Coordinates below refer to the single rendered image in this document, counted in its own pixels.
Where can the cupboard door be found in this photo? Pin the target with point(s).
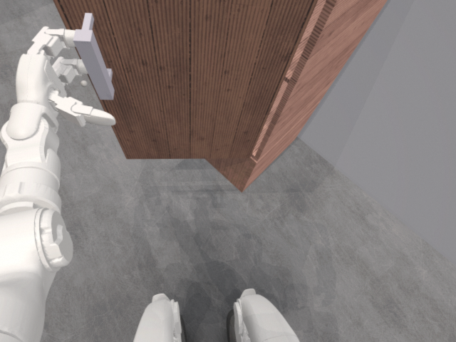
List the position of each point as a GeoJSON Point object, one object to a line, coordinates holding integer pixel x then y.
{"type": "Point", "coordinates": [193, 79]}

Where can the robot left hand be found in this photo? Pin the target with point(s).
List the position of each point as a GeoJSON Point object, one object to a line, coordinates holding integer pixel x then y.
{"type": "Point", "coordinates": [36, 79]}

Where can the handle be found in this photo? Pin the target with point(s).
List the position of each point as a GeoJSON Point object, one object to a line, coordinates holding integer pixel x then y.
{"type": "Point", "coordinates": [87, 46]}

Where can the left robot forearm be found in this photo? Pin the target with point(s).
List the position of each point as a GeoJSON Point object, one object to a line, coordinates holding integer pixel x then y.
{"type": "Point", "coordinates": [31, 173]}

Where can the right robot shin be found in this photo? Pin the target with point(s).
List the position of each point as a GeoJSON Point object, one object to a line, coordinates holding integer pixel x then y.
{"type": "Point", "coordinates": [239, 338]}

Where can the left robot thigh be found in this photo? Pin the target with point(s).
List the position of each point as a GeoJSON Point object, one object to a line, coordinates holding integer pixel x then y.
{"type": "Point", "coordinates": [160, 322]}

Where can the robot left upper arm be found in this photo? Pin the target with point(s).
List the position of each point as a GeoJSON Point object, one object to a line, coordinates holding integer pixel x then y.
{"type": "Point", "coordinates": [34, 245]}

